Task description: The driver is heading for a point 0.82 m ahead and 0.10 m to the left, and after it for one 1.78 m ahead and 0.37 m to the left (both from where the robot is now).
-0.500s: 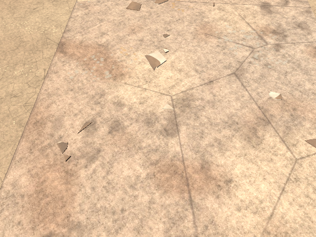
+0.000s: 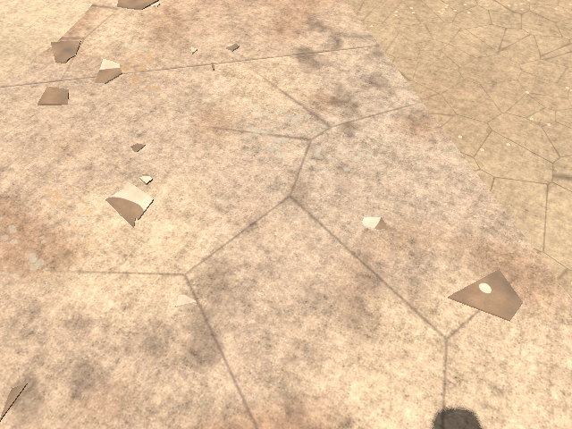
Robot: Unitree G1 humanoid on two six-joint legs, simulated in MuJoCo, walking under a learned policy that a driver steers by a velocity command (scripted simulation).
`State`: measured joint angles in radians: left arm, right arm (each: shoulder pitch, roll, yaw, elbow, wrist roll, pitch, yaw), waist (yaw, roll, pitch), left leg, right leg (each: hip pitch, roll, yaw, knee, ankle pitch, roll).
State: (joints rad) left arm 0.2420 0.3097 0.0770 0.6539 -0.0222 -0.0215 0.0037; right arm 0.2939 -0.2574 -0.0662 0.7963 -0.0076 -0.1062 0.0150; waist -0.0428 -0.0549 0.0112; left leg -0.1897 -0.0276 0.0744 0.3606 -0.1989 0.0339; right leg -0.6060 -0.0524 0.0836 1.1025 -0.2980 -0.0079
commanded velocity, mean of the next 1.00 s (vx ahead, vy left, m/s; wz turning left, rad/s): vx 0.50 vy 0.00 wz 0.07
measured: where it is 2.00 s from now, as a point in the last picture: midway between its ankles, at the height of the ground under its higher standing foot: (221, 233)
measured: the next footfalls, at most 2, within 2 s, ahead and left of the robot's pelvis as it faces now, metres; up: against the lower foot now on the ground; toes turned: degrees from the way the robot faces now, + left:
right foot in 0.28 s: +0.31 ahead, -0.16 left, +0.00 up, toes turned -5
left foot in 0.82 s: +0.61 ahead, +0.07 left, +0.00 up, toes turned +4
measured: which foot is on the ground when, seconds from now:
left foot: down 0.00-0.28, up 0.30-0.80, down 0.82-1.00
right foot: up 0.00-0.26, down 0.28-0.84, up 0.86-1.00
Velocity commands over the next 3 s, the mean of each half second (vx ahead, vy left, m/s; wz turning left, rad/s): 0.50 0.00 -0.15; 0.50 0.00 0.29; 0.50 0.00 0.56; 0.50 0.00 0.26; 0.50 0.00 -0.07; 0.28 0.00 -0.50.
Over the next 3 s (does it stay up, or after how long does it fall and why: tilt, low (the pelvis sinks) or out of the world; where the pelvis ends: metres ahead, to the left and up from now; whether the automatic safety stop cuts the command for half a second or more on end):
stays up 1.46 0.41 -0.01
